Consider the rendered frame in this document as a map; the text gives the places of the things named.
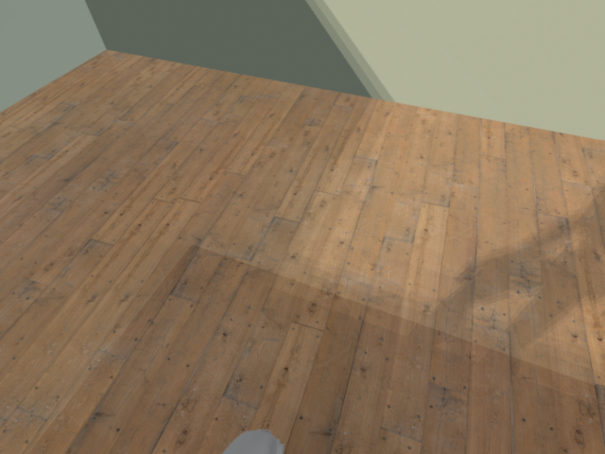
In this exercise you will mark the robot left thigh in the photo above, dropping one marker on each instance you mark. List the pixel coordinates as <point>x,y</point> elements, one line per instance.
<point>255,442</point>

